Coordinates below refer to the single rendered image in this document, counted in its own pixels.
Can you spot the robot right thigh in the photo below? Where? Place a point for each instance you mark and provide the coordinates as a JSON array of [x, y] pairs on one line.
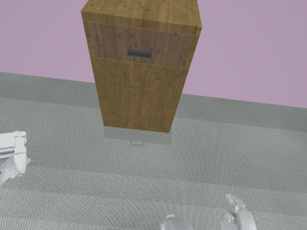
[[175, 223]]

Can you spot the drawer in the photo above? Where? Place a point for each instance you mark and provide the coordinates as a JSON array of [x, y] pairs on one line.
[[111, 41]]

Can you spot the right robot hand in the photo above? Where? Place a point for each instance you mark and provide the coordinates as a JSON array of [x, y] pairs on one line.
[[242, 221]]

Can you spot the left robot hand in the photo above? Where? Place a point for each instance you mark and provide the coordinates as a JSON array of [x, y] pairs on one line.
[[12, 147]]

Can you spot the cabinet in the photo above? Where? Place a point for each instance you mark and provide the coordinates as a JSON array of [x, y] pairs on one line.
[[138, 95]]

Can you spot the handle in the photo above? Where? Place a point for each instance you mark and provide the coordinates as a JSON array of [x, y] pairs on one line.
[[139, 53]]

